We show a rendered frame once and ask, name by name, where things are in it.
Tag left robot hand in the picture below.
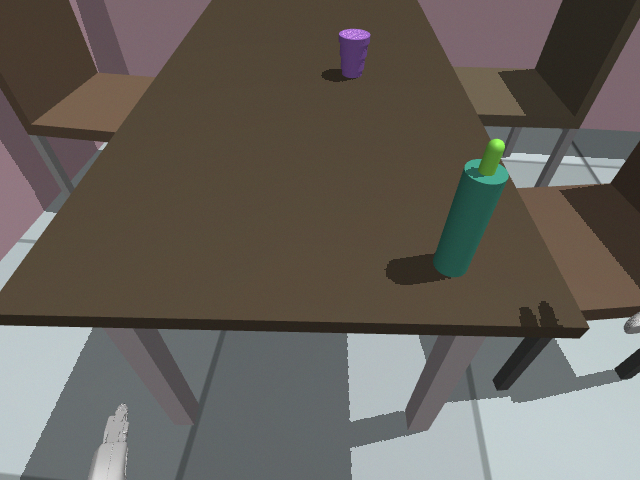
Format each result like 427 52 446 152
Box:
87 403 129 480

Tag chair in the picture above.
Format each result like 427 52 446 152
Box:
493 141 640 391
453 0 640 187
0 0 156 199

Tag table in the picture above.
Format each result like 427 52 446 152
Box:
0 0 590 431

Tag right robot hand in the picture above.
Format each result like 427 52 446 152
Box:
624 312 640 334

